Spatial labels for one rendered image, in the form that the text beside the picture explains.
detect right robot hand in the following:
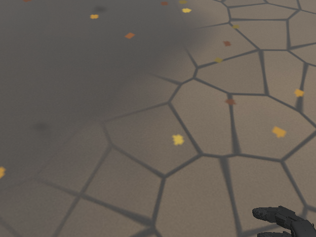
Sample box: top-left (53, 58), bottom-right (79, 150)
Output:
top-left (252, 205), bottom-right (316, 237)

